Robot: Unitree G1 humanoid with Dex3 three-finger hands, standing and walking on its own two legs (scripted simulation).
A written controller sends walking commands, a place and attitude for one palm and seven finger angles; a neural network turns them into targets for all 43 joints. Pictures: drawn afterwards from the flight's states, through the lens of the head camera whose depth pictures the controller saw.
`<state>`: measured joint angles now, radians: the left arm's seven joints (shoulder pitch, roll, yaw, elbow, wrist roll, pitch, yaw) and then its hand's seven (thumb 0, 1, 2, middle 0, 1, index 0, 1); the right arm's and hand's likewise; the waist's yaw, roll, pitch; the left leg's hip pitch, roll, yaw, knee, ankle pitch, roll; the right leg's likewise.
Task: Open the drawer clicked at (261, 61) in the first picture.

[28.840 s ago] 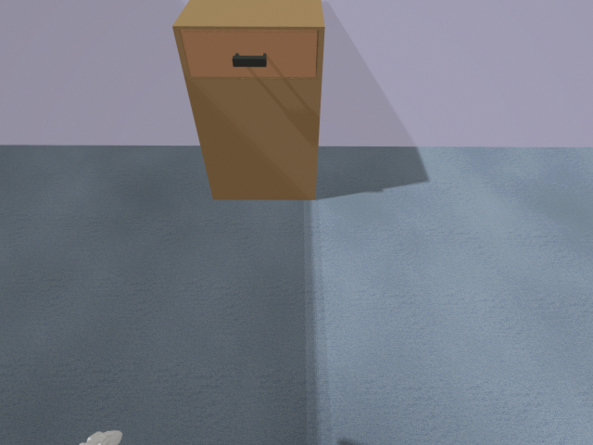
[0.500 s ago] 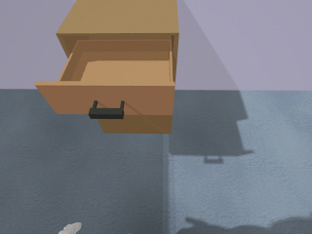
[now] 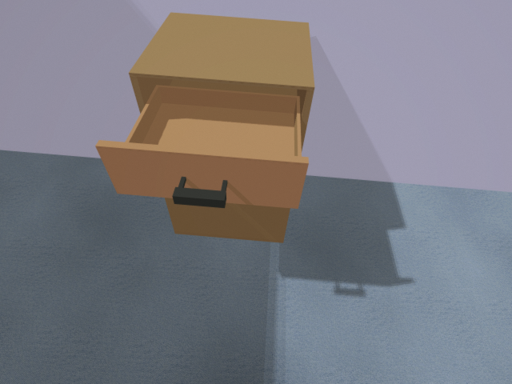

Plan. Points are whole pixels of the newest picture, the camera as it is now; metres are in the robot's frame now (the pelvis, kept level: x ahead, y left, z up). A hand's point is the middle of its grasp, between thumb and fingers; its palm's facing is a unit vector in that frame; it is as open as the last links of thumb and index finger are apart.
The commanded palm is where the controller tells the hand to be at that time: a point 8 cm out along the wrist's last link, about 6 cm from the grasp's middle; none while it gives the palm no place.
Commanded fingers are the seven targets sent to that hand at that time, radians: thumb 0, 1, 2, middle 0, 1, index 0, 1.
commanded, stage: look again from close up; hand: left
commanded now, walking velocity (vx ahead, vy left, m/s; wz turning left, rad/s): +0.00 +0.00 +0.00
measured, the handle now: (202, 190) +0.51 +0.17 -0.06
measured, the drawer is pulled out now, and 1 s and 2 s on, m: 0.29 0.29 0.29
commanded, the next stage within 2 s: raise the hand with hooked fingers in 0.60 s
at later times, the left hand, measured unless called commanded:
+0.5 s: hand out of the picture +0.03 +0.17 -0.17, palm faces +0.01 -0.97 -0.24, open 7.4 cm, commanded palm none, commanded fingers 0.00 0.90 0.90 -0.20 -0.30 -0.20 -0.30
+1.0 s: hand (151, 342) +0.19 +0.18 -0.05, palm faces -0.09 -0.25 -0.96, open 8.0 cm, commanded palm +0.15 +0.20 -0.03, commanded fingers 0.00 0.53 0.74 -0.23 -0.54 -0.23 -0.54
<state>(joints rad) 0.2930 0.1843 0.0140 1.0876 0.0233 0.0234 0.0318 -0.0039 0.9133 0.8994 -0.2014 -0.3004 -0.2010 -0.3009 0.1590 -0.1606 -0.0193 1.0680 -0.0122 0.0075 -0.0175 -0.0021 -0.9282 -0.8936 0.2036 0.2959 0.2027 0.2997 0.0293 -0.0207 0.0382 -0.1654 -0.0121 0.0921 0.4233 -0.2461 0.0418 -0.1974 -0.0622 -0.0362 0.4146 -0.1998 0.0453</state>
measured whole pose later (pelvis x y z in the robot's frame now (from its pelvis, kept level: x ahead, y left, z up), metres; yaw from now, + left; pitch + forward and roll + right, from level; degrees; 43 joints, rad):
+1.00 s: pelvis -0.01 -0.04 -0.03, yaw -3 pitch +7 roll +3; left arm 0.39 0.33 -0.02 0.13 0.90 -0.08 0.37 0.00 0.74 0.83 -0.21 -0.41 -0.21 -0.41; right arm 0.13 -0.29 -0.08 0.62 -0.06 -0.07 0.00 0.01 -0.91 -0.89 0.20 0.30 0.20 0.30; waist 0.03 0.02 -0.11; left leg -0.47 0.04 0.13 0.70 -0.35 -0.01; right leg -0.56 -0.02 0.01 0.77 -0.34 -0.03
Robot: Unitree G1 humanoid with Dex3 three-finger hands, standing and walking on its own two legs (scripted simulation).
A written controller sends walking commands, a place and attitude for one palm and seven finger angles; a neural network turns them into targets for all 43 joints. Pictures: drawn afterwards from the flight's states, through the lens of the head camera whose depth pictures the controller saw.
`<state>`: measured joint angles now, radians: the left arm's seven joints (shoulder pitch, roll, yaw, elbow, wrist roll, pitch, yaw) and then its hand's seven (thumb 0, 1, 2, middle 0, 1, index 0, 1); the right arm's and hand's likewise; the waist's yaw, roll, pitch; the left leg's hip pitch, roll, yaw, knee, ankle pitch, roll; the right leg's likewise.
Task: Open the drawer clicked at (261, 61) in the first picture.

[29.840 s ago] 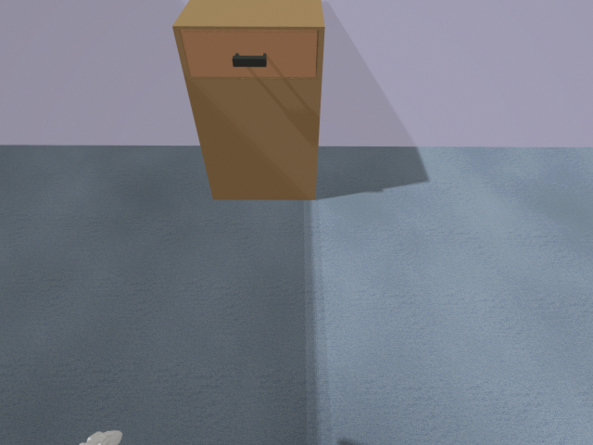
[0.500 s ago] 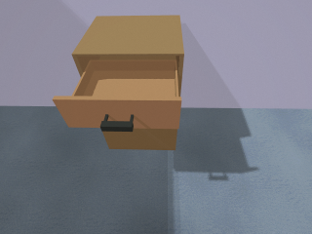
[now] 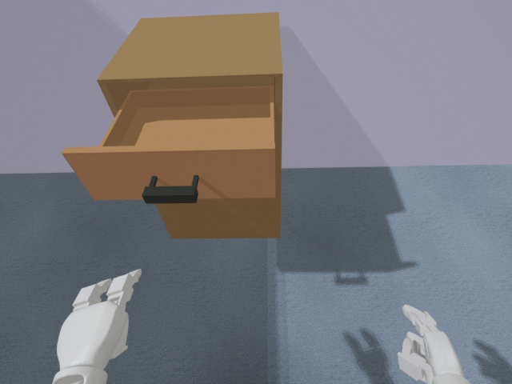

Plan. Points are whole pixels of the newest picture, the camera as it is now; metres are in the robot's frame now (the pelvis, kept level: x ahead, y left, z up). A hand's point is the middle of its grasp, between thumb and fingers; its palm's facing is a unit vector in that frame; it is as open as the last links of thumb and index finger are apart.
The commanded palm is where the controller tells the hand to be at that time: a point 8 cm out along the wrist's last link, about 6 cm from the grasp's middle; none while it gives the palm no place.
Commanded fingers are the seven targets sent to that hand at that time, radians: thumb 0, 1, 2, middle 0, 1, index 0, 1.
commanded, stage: raise the hand with hooked fingers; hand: left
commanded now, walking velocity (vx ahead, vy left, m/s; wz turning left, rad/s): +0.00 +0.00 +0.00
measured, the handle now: (172, 187) +0.52 +0.24 -0.03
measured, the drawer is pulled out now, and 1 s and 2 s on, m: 0.29 0.29 0.29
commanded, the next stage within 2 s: move the hooked fingers above the handle in 1.60 s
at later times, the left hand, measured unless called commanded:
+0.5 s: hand (108, 311) +0.22 +0.25 +0.01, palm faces -0.05 -0.10 -0.99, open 10.8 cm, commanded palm +0.20 +0.26 +0.06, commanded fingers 0.00 -0.06 0.49 -0.27 -0.92 -0.27 -0.92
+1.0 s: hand (90, 250) +0.29 +0.28 +0.07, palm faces +0.07 -0.08 -0.99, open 13.5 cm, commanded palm +0.27 +0.28 +0.13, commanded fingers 0.00 -0.50 0.30 -0.30 -1.20 -0.30 -1.20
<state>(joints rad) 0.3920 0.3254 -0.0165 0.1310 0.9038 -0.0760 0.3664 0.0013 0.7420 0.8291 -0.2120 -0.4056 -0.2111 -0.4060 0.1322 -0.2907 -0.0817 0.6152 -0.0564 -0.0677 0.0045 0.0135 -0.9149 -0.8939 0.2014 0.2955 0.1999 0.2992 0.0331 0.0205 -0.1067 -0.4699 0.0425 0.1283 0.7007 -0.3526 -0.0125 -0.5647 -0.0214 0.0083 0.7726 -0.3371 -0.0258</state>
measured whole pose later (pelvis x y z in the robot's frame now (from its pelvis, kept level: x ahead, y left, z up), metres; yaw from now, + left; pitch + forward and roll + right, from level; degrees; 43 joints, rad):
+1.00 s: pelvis +0.02 +0.03 +0.02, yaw +2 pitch +4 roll +0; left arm 0.06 0.43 -0.07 0.02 0.99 0.04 0.19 -0.01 -0.40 0.34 -0.32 -1.14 -0.32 -1.14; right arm 0.10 -0.23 -0.01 0.58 -0.02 0.09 -0.01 0.01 -0.91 -0.89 0.20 0.30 0.20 0.30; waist 0.08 0.06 -0.04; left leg -0.32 0.00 0.07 0.60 -0.34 0.02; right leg -0.36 -0.05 -0.03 0.61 -0.31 0.02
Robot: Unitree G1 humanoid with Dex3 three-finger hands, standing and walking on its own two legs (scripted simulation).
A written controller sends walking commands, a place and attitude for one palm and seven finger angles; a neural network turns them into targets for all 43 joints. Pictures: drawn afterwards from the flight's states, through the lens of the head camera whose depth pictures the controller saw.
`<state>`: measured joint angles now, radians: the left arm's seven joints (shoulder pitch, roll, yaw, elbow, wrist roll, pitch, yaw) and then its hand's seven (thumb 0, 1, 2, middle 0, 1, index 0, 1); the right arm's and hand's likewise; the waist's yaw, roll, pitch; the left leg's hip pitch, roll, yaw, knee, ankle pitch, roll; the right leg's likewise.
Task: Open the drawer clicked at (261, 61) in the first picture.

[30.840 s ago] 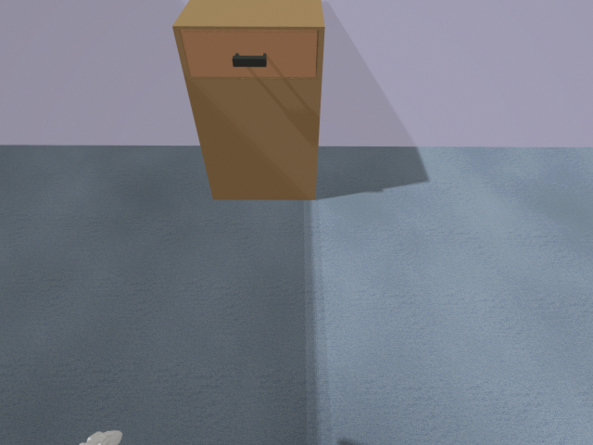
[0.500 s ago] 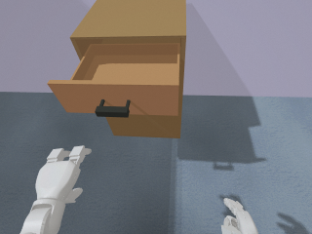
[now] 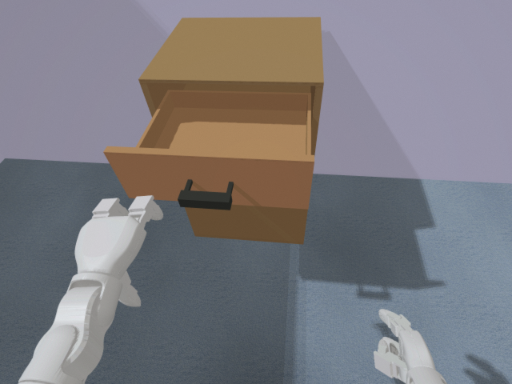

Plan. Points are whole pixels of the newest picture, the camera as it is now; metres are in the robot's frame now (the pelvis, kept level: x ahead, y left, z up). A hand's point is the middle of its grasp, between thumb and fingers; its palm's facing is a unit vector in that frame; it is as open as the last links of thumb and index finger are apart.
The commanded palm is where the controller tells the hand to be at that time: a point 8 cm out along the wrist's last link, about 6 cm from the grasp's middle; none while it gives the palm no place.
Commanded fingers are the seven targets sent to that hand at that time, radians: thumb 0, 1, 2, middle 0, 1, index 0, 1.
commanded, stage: raise the hand with hooked fingers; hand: left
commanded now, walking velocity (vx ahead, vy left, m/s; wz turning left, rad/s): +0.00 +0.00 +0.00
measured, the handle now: (207, 192) +0.50 +0.19 -0.05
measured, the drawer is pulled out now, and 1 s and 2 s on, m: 0.29 0.29 0.29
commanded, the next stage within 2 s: move the hooked fingers above the handle in 0.60 s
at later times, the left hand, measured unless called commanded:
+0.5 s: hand (139, 237) +0.30 +0.23 +0.08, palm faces +0.01 -0.08 -1.00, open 13.8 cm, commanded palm +0.28 +0.23 +0.14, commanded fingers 0.00 -0.50 0.30 -0.30 -1.20 -0.30 -1.20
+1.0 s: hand (148, 231) +0.32 +0.22 +0.07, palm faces -0.01 -0.06 -1.00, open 13.8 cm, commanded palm +0.31 +0.23 +0.12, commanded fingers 0.00 -0.50 0.30 -0.30 -1.20 -0.30 -1.20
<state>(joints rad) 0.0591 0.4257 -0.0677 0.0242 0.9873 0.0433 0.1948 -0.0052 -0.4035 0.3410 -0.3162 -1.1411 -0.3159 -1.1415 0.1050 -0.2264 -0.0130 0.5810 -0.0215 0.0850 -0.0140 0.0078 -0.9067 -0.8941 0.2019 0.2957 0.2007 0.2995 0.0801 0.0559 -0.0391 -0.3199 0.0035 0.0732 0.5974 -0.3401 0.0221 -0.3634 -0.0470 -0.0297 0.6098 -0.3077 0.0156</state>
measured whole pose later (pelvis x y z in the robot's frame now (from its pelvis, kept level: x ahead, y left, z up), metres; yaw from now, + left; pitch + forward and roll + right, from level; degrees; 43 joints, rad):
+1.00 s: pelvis -0.01 -0.02 +0.01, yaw +1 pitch +4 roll +1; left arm -0.22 0.45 -0.07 0.30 0.98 -0.09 0.12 -0.01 -0.49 0.30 -0.32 -1.20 -0.32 -1.20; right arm 0.15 -0.24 -0.03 0.64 0.00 0.06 -0.04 0.01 -0.91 -0.89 0.20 0.30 0.20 0.30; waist 0.07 0.06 -0.02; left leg -0.31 0.02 0.05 0.52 -0.27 0.00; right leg -0.35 -0.03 -0.05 0.55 -0.26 -0.01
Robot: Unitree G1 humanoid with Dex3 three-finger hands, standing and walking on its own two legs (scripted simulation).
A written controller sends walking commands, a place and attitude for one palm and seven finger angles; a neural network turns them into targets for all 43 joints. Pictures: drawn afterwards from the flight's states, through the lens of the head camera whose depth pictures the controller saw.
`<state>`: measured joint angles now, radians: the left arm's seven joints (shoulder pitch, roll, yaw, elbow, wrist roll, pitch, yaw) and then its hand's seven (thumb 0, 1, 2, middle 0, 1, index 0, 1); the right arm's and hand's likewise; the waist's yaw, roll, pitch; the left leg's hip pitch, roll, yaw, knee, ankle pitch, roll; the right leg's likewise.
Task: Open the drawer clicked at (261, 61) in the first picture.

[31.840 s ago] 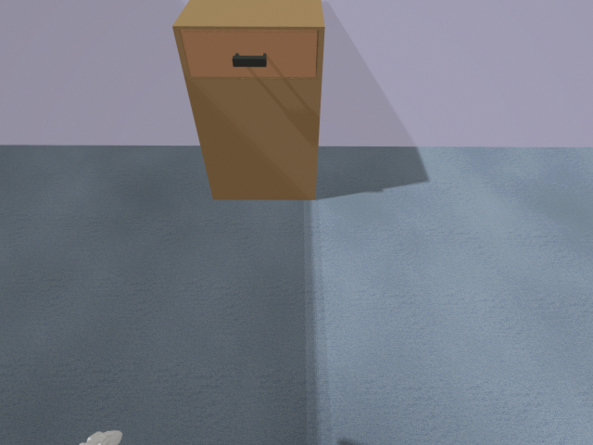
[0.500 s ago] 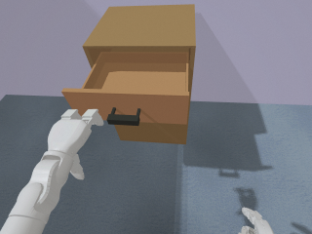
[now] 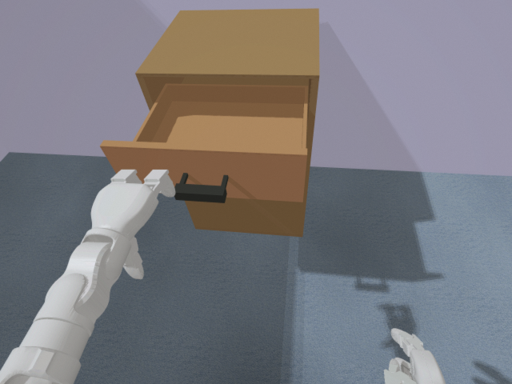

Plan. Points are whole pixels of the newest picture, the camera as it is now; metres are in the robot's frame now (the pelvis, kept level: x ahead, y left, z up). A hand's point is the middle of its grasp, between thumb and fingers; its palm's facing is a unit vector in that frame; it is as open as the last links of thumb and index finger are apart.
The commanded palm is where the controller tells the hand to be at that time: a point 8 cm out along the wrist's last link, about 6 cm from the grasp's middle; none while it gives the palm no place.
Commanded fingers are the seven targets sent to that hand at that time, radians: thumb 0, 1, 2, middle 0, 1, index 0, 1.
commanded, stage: move the hooked fingers above the handle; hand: left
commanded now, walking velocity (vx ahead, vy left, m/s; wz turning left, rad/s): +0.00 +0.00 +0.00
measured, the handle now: (202, 185) +0.52 +0.20 -0.05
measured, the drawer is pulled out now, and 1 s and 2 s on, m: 0.29 0.29 0.29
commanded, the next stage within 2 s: lower the fingers behind the handle in 1.90 s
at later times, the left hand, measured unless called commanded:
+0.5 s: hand (162, 203) +0.40 +0.23 +0.03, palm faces -0.01 -0.05 -1.00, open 13.8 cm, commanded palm +0.38 +0.23 +0.09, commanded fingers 0.00 -0.50 0.30 -0.30 -1.20 -0.30 -1.20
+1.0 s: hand (175, 194) +0.44 +0.22 +0.01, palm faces -0.06 -0.02 -1.00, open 13.8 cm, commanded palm +0.42 +0.22 +0.07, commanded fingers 0.00 -0.50 0.30 -0.30 -1.20 -0.30 -1.20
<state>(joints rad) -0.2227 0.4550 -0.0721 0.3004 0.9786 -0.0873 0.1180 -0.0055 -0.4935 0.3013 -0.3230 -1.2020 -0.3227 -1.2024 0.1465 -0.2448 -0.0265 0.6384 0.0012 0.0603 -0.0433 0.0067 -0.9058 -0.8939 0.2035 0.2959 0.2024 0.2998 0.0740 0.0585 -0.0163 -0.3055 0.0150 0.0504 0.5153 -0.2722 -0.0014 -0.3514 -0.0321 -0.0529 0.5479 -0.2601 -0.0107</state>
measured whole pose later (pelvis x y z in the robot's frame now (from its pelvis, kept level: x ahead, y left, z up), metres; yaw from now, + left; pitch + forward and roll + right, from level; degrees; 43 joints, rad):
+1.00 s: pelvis +0.01 +0.01 -0.01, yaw -1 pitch +12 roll +0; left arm -0.59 0.42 -0.07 0.85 1.08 -0.09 0.29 -0.01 -0.49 0.30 -0.32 -1.20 -0.32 -1.20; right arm 0.28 -0.26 -0.07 0.68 0.00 0.09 -0.02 0.00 -0.91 -0.89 0.20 0.30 0.20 0.30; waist -0.03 0.04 -0.09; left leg -0.53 0.02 0.06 0.66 -0.35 0.01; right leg -0.57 -0.03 -0.03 0.66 -0.31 0.00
